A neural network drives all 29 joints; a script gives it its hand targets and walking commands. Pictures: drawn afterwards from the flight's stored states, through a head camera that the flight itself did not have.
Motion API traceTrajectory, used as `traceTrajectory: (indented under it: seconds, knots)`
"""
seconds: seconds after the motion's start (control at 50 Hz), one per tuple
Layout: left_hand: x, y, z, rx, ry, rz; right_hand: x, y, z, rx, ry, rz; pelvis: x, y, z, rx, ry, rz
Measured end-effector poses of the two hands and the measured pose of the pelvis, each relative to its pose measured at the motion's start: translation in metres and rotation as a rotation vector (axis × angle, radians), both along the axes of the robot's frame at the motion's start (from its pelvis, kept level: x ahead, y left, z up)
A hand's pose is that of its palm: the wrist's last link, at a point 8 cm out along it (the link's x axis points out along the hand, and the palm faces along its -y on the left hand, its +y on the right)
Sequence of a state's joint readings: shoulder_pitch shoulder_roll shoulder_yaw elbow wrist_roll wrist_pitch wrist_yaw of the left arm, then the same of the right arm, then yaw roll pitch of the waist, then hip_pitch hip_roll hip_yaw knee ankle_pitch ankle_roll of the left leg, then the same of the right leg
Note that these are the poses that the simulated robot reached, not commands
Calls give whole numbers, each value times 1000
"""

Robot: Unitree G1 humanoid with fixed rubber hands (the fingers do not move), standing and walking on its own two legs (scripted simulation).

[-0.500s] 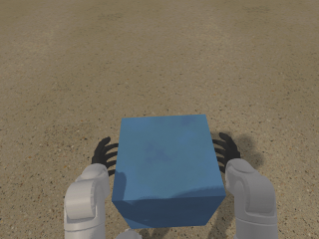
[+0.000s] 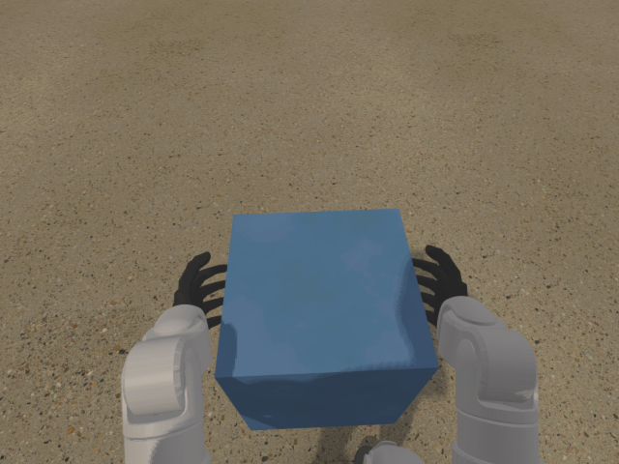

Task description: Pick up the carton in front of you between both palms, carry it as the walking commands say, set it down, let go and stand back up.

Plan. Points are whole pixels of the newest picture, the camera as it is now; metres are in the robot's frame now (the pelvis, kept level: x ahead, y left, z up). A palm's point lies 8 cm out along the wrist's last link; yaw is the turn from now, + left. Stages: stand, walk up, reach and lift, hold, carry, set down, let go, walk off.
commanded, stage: carry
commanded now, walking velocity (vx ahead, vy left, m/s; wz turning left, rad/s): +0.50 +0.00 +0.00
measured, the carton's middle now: (320, 327) +0.29 +0.00 +0.01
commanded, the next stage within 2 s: none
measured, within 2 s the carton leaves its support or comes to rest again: neither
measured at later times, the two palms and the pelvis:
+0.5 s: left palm (221, 175) +0.53 +0.15 +0.08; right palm (402, 166) +0.54 -0.15 +0.08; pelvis +0.27 -0.01 -0.01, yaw +1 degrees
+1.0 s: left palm (236, 175) +0.59 +0.14 +0.02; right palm (396, 174) +0.58 -0.16 +0.02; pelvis +0.32 +0.00 -0.02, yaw -1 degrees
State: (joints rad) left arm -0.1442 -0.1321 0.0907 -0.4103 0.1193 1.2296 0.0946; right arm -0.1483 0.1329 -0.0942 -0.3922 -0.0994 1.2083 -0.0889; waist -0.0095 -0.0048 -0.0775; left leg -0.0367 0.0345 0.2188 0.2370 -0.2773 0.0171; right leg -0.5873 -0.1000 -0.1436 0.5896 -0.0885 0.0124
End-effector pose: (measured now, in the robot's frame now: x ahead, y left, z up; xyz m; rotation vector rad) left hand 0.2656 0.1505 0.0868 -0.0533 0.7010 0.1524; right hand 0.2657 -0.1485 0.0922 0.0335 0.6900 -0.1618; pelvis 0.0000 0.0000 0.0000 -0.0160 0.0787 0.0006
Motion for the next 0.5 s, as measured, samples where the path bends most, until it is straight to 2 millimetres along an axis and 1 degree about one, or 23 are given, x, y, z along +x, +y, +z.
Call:
traceTrajectory:
  seconds: [0.06,0.1,0.12,0.18,0.24,0.3,0.36,0.44,0.5]
  knots:
    - [43,-8,-6,13,-3,14,48,-8,-9,8,-3,18,49,-11,-10,7,-8,9]
    - [74,-14,-15,22,0,25,81,-14,-22,14,-1,32,83,-20,-22,13,-21,27]
    - [88,-18,-20,35,12,25,97,-18,-29,25,10,33,96,-23,-24,0,-22,32]
    - [119,-23,-33,47,84,33,132,-22,-44,39,82,39,125,-30,-19,7,-17,47]
    - [140,-22,-37,49,139,49,158,-22,-49,37,136,59,151,-34,-8,23,-12,56]
    - [163,-20,-33,52,141,57,184,-19,-46,36,138,68,176,-33,0,34,-6,51]
    - [191,-16,-25,53,102,52,210,-16,-38,37,99,61,201,-28,2,31,-8,43]
    - [232,-8,-14,39,23,30,244,-8,-23,24,20,38,239,-16,-5,6,-25,34]
    - [260,-1,-11,4,-18,31,269,-1,-12,-13,-19,40,267,-9,-10,22,-30,24]
